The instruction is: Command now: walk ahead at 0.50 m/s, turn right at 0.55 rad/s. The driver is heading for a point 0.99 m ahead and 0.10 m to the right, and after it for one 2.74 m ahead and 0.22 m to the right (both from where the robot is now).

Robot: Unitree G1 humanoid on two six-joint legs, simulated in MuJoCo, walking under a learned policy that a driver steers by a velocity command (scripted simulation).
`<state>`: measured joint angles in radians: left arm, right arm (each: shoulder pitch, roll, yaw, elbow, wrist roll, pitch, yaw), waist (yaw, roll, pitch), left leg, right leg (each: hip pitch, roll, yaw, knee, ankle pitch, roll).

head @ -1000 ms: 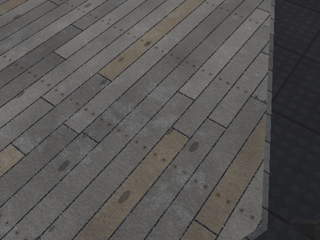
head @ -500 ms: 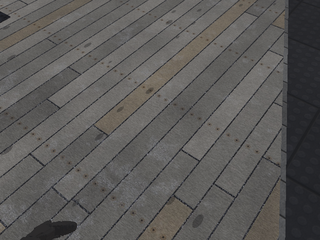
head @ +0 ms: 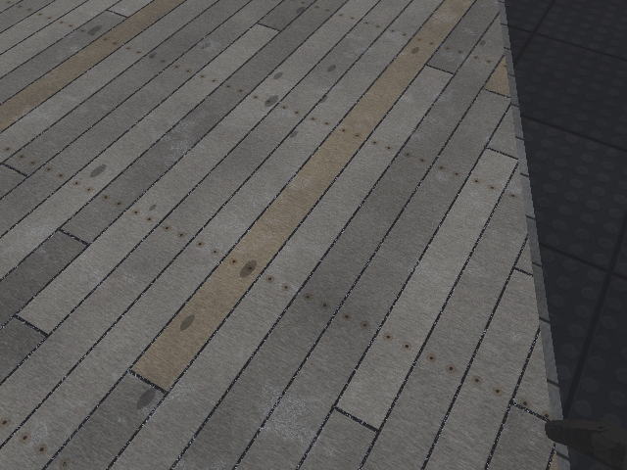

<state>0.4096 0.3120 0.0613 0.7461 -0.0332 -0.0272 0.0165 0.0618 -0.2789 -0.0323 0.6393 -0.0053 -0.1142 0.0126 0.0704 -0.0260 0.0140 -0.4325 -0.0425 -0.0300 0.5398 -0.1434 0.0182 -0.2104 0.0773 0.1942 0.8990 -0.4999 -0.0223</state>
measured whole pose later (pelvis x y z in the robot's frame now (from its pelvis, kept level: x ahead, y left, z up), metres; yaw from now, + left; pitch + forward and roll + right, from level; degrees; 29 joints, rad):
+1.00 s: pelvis +0.54 -0.10 -0.01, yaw -11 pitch +2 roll -2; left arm 0.33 0.31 0.07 0.80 -0.01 -0.04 0.01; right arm 0.12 -0.27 -0.03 0.69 0.02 -0.06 0.06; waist 0.05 0.02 0.02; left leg -0.54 0.02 0.03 0.57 -0.08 0.07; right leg 0.10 0.01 -0.16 0.35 -0.46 0.01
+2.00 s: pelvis +1.07 -0.08 +0.00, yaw +13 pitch +2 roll -1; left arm 0.43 0.30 0.05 0.90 -0.02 -0.05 -0.01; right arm 0.01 -0.25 -0.03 0.58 0.00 -0.07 0.03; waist 0.10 0.01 0.05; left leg -0.47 0.02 0.01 0.56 -0.12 0.03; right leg -0.07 -0.05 -0.02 0.63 -0.49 0.02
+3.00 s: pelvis +1.62 -0.09 +0.00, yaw -21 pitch +2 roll +1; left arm 0.39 0.31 0.08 0.76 -0.02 -0.03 0.02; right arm 0.03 -0.27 -0.05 0.70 -0.01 -0.13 0.03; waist 0.07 0.00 0.01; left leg -0.45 -0.03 -0.03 0.48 -0.09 0.01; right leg -0.08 0.09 0.24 0.60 -0.48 -0.04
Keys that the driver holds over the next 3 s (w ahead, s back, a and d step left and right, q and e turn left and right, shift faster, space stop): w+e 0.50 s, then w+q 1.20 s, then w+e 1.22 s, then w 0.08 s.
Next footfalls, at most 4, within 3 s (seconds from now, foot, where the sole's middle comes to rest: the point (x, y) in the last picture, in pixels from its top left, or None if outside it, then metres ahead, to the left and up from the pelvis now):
0.46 right None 0.37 -0.18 -0.76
1.00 left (362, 359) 0.73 -0.04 -0.76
1.48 right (451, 278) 0.98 -0.26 -0.76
1.96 left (328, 211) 1.18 0.07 -0.76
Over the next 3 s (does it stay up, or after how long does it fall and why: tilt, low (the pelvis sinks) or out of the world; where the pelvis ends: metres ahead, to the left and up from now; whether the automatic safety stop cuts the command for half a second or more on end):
stays up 1.62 -0.09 0.00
